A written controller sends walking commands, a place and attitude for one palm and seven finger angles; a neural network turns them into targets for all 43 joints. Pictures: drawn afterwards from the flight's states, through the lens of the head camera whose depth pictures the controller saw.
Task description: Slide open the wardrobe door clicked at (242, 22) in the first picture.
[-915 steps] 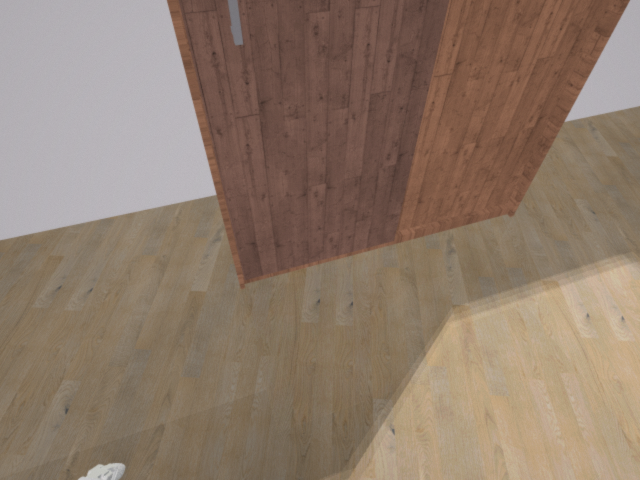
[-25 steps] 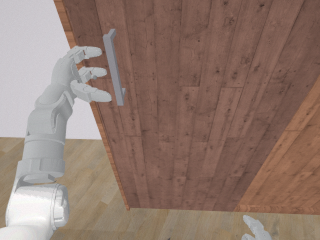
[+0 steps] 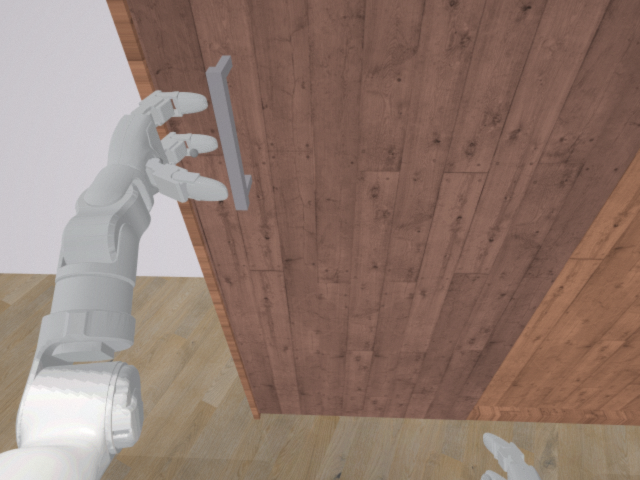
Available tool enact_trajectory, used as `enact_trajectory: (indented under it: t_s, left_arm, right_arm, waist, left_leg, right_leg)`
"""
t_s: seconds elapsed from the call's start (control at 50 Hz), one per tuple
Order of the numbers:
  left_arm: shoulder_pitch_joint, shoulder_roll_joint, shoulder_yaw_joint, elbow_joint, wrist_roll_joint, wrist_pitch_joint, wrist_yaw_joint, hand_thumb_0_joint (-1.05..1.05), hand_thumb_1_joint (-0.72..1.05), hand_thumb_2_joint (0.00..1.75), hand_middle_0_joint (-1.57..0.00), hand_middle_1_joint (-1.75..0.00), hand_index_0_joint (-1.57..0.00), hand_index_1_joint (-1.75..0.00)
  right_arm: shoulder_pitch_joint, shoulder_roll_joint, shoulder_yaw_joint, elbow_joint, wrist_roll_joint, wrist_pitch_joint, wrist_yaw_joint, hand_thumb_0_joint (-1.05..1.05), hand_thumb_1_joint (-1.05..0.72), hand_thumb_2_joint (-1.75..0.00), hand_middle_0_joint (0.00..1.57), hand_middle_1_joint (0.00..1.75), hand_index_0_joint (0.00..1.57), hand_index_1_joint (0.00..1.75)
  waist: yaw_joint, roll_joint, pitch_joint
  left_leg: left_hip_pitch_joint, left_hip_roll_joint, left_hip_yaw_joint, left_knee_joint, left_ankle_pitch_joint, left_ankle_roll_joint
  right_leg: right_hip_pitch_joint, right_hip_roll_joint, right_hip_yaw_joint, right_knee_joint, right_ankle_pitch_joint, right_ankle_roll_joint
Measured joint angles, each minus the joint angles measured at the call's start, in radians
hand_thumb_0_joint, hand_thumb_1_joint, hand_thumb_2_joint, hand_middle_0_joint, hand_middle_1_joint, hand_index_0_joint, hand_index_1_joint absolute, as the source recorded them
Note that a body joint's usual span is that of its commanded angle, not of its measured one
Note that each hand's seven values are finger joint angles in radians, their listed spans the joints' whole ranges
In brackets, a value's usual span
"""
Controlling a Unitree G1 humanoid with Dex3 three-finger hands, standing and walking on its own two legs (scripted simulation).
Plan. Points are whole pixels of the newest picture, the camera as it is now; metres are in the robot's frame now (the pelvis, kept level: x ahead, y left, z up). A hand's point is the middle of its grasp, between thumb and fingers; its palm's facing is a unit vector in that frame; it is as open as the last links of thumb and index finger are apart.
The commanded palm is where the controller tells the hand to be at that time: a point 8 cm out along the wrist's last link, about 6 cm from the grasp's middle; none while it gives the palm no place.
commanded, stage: slide the fingers in behind the handle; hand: left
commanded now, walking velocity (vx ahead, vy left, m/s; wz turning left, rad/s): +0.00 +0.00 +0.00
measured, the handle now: (234, 138) +0.45 +0.14 +0.23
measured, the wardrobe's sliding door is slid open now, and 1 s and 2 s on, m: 0.00 0.00 0.00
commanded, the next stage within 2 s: grip the handle and tug to test in 1.50 s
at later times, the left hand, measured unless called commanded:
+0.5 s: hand (212, 156) +0.40 +0.16 +0.24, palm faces +0.03 -1.00 +0.00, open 14.0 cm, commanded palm +0.38 +0.20 +0.24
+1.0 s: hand (231, 153) +0.41 +0.14 +0.24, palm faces +0.05 -1.00 +0.00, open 14.0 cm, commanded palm +0.38 +0.17 +0.24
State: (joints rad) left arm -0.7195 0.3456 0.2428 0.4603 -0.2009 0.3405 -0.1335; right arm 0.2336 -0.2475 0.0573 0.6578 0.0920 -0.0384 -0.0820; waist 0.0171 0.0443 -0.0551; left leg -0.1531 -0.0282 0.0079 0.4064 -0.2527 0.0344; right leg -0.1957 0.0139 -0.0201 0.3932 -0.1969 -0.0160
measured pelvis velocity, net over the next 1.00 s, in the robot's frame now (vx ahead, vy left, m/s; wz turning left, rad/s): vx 0.00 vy -0.01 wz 0.01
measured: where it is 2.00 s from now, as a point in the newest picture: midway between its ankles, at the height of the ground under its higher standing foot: outside the picture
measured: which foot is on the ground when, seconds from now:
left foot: down 0.00-1.00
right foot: down 0.00-1.00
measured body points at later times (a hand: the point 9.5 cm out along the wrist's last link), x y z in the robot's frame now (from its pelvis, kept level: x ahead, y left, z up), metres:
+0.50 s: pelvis +0.01 +0.00 +0.00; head -0.01 -0.02 +0.45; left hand +0.39 +0.21 +0.24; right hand +0.19 -0.22 -0.09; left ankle -0.02 +0.10 -0.74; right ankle +0.01 -0.11 -0.74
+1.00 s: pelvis +0.00 -0.01 +0.00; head -0.02 -0.02 +0.45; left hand +0.40 +0.19 +0.24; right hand +0.17 -0.23 -0.10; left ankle -0.02 +0.10 -0.74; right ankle +0.01 -0.11 -0.74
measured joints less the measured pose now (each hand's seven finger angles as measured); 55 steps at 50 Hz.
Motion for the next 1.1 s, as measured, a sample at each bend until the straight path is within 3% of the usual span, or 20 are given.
enact_trajectory:
  t_s: [0.44,0.58,1.1]
  left_arm:
    - [0.068,-0.060,-0.034,-0.159,-0.007,0.056,0.034,-0.01,-0.50,0.30,-0.31,-1.21,-0.30,-1.20]
    - [0.043,-0.086,-0.065,-0.149,0.002,0.099,0.073,-0.01,-0.51,0.30,-0.31,-1.20,-0.30,-1.20]
    - [-0.004,-0.128,-0.096,-0.103,0.014,0.075,0.122,-0.01,-0.50,0.30,-0.31,-1.21,-0.30,-1.20]
  right_arm:
    - [-0.048,0.009,0.003,-0.012,-0.005,0.025,0.010,0.01,-0.90,-0.90,0.20,0.30,0.20,0.30]
    - [-0.065,0.015,0.008,-0.005,-0.010,0.036,0.007,0.01,-0.90,-0.90,0.20,0.30,0.20,0.30]
    - [-0.044,0.012,-0.001,0.011,-0.015,0.042,0.008,0.01,-0.90,-0.90,0.20,0.30,0.20,0.30]
  waist:
    - [0.020,0.003,-0.002]
    - [0.017,0.004,0.000]
    - [0.010,0.002,0.007]
  left_leg:
    - [0.029,0.002,-0.004,-0.005,-0.014,-0.004]
    - [0.027,0.001,-0.010,0.000,-0.015,-0.004]
    - [0.026,0.004,-0.009,-0.009,0.000,-0.009]
  right_leg:
    - [0.028,0.002,-0.004,0.001,-0.018,-0.002]
    - [0.026,0.000,-0.009,0.007,-0.022,-0.003]
    - [0.024,0.003,-0.009,0.000,-0.008,-0.008]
